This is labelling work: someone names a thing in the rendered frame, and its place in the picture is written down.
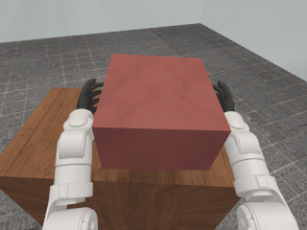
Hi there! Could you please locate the robot left forearm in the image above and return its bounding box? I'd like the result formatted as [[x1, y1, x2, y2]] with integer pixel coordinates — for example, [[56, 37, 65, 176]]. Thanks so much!
[[42, 108, 95, 230]]

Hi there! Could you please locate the robot left hand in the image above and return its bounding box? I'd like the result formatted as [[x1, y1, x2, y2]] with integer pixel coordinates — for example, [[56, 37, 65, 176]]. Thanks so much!
[[76, 78, 104, 114]]

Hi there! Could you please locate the robot right forearm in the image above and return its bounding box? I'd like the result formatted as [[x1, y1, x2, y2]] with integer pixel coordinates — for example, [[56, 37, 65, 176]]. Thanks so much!
[[224, 111, 299, 230]]

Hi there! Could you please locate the robot left upper arm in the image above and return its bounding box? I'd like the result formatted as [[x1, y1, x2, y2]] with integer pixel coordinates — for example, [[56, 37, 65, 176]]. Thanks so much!
[[43, 207, 98, 230]]

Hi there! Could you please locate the robot right upper arm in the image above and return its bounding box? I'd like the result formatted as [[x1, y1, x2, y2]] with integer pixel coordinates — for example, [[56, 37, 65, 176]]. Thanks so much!
[[237, 201, 297, 230]]

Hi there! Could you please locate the pedestal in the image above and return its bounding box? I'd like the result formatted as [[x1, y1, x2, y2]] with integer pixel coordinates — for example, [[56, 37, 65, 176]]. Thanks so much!
[[0, 87, 241, 230]]

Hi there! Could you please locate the robot right hand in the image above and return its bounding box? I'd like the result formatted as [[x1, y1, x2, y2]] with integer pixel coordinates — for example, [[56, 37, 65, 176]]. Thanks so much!
[[212, 80, 235, 113]]

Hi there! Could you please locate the carton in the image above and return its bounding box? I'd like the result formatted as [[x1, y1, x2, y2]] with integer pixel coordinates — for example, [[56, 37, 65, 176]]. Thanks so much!
[[92, 54, 231, 171]]

